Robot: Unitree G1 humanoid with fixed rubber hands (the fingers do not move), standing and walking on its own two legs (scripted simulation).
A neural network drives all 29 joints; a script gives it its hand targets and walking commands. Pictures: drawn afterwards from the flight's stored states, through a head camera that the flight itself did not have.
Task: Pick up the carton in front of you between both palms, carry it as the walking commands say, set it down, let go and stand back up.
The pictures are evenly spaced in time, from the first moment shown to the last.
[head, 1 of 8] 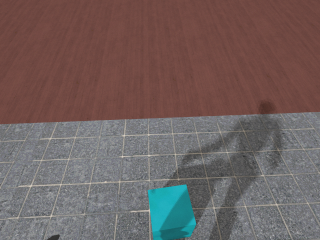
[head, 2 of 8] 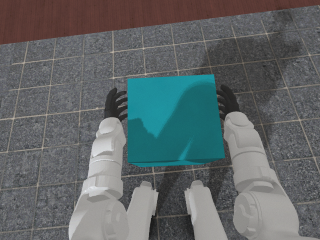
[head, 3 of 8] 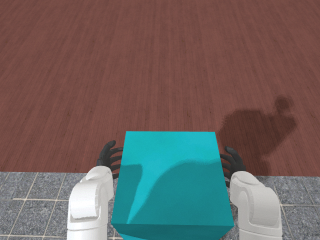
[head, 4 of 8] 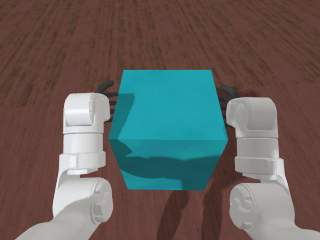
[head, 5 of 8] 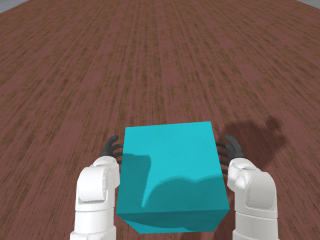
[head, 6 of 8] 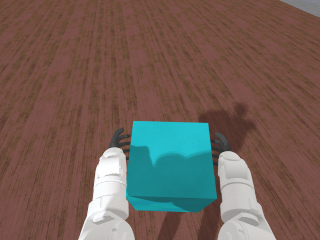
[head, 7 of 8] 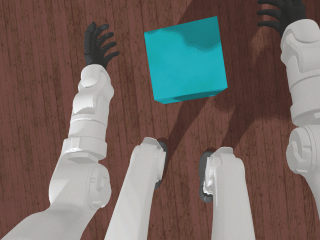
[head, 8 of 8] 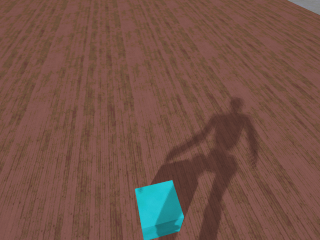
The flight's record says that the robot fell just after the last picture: no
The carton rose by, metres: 1.09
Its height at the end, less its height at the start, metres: +0.35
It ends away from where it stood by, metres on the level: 6.07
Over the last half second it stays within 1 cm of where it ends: yes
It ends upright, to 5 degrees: yes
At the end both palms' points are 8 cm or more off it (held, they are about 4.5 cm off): yes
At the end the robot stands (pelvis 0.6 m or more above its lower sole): yes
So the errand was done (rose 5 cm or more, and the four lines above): yes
